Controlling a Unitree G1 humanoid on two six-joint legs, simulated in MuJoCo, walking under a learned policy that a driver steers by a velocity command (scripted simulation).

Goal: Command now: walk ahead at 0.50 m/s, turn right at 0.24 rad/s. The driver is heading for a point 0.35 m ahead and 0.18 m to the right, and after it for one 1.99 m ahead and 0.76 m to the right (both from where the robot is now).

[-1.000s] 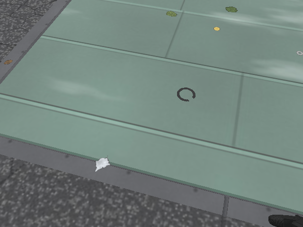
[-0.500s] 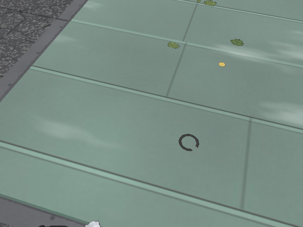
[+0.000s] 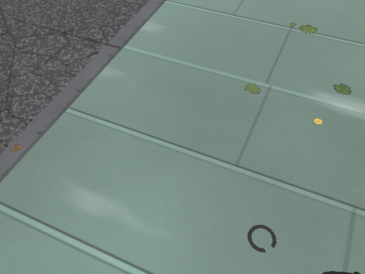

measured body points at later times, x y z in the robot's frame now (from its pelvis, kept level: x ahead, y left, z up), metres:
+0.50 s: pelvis +0.26 +0.02 +0.00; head +0.29 +0.01 +0.44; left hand +0.51 +0.22 -0.10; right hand +0.22 -0.26 -0.13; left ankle +0.21 +0.15 -0.75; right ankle +0.38 -0.17 -0.69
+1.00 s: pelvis +0.40 -0.06 -0.01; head +0.43 -0.09 +0.44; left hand +0.68 +0.11 -0.09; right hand +0.40 -0.38 -0.12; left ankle +0.55 +0.06 -0.70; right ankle +0.42 -0.15 -0.75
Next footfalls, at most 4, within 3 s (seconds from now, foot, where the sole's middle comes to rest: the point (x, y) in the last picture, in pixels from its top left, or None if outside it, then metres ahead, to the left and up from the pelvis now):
0.12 left None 0.25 0.15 -0.78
0.62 right None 0.45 -0.17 -0.78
1.12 left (202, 250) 0.56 0.02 -0.78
1.40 right None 0.37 -0.17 -0.78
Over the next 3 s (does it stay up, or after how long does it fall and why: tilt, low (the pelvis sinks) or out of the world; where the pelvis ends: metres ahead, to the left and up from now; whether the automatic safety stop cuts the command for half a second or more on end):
stays up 0.61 -0.18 -0.02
